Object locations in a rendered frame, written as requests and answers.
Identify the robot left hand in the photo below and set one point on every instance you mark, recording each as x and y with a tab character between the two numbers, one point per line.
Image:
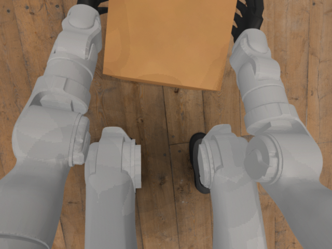
94	4

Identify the right robot foot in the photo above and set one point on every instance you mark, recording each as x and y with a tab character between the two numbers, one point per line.
195	140

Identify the carton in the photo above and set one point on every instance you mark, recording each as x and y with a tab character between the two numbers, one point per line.
174	43

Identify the left robot upper arm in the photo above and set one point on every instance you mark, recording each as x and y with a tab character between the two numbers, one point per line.
49	142

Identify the robot right forearm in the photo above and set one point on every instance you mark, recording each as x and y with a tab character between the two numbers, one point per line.
262	91

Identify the right robot thigh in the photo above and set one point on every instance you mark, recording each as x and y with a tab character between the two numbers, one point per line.
237	215

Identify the robot right hand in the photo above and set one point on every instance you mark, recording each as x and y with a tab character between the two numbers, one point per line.
251	17

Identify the robot left forearm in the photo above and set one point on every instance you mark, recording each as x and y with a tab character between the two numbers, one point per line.
71	65

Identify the right robot upper arm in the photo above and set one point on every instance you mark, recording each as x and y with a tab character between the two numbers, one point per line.
288	166

